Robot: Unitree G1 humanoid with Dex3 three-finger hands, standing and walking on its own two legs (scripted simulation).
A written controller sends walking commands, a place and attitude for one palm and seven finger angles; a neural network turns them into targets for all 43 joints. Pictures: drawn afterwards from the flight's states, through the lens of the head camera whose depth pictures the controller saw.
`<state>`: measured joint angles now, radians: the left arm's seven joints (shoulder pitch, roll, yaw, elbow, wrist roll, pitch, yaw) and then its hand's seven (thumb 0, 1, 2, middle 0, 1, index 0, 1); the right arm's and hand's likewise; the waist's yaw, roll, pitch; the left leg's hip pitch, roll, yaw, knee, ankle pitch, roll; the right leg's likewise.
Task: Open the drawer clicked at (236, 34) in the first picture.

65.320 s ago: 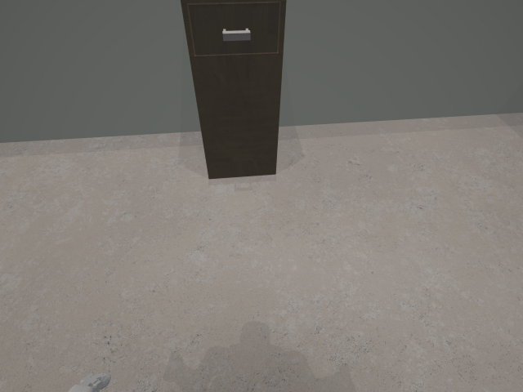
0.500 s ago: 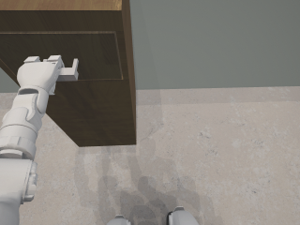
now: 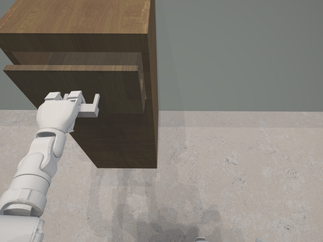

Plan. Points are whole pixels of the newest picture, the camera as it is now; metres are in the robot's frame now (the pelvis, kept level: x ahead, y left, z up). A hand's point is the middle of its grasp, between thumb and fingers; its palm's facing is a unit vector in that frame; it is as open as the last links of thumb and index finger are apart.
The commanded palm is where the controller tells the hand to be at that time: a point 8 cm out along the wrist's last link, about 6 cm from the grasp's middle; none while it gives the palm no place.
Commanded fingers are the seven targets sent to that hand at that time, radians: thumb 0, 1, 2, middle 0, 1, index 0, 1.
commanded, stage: pull the drawer open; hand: left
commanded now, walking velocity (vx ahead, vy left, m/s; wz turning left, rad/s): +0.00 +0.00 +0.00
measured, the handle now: (79, 103) +0.46 +0.24 +0.04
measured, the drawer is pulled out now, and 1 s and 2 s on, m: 0.06 0.17 0.30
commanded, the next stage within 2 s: none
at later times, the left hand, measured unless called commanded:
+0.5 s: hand (61, 145) +0.34 +0.27 +0.02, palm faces -0.03 -0.02 -1.00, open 6.1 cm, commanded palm +0.31 +0.26 +0.07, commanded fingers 0.00 0.90 0.90 -0.40 -1.35 -0.40 -1.35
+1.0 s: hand (56, 163) +0.29 +0.26 +0.02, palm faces -0.03 -0.03 -1.00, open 6.0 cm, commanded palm +0.25 +0.26 +0.07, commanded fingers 0.00 0.90 0.90 -0.40 -1.35 -0.40 -1.35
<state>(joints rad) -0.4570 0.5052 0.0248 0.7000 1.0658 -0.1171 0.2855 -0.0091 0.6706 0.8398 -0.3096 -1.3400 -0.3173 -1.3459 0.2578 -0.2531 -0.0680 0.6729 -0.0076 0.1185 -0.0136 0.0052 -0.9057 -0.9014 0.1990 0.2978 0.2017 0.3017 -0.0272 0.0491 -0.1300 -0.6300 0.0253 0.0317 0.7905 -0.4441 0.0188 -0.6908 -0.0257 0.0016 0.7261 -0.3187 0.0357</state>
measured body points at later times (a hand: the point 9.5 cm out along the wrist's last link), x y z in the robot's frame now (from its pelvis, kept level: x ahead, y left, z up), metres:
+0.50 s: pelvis -0.01 -0.01 +0.00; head +0.05 -0.03 +0.45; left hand +0.34 +0.26 +0.08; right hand +0.10 -0.28 -0.12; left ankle -0.05 +0.10 -0.71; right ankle +0.01 -0.15 -0.71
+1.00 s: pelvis -0.01 -0.02 +0.01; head +0.04 -0.03 +0.45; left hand +0.29 +0.26 +0.08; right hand +0.15 -0.27 -0.11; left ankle -0.05 +0.10 -0.71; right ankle +0.01 -0.15 -0.71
